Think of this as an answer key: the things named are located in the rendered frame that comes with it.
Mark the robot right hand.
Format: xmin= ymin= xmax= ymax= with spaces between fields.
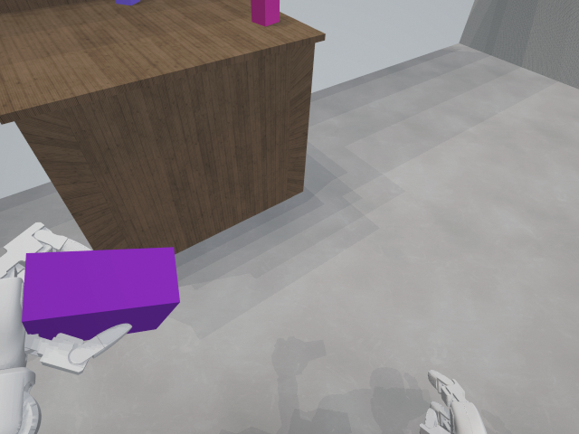
xmin=420 ymin=370 xmax=487 ymax=434

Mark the table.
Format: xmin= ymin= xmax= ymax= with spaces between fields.
xmin=0 ymin=0 xmax=326 ymax=254

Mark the sponge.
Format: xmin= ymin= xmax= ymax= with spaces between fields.
xmin=22 ymin=247 xmax=180 ymax=341

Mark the robot left hand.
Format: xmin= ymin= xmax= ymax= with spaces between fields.
xmin=0 ymin=222 xmax=132 ymax=375

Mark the robot left forearm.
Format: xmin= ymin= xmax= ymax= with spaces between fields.
xmin=0 ymin=367 xmax=42 ymax=434

